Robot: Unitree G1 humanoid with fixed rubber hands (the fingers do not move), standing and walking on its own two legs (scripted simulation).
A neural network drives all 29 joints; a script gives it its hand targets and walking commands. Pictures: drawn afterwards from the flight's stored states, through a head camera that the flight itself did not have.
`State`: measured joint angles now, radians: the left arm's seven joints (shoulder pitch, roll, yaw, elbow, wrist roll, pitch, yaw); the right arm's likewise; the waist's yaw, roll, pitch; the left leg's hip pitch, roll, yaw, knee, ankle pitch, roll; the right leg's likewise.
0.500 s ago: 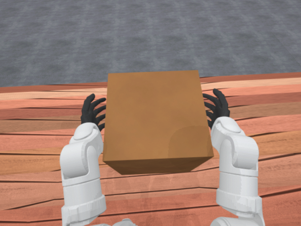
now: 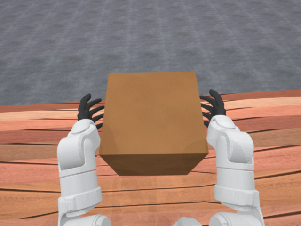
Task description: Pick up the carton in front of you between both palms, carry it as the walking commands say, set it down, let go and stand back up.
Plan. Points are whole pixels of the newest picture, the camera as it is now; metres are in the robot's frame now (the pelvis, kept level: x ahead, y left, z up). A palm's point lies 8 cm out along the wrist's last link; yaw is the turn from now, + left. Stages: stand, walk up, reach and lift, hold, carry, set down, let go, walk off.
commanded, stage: carry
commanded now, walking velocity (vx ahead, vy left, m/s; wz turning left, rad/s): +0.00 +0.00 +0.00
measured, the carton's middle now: (152, 130) +0.36 -0.01 +0.05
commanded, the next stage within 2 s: none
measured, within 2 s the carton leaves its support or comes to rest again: neither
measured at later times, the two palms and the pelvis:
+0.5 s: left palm (118, 90) +0.78 +0.15 -0.18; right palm (179, 89) +0.75 -0.17 -0.17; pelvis +0.44 +0.01 -0.27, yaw -1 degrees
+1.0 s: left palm (127, 67) +1.02 +0.10 -0.22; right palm (179, 69) +0.96 -0.21 -0.21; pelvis +0.68 +0.01 -0.31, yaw -9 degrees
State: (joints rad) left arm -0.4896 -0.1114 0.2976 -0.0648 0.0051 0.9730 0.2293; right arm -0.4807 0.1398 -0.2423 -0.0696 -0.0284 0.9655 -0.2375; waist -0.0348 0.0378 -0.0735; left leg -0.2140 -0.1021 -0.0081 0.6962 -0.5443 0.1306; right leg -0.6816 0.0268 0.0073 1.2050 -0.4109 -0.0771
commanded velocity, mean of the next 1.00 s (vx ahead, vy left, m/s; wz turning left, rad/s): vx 0.00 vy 0.00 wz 0.00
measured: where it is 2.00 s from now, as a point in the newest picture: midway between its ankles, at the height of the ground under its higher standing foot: (154, 136)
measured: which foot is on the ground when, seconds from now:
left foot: down 0.00-0.14, up 0.16-0.40, down 0.42-1.00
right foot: up 0.00-0.04, down 0.06-0.64, up 0.66-1.00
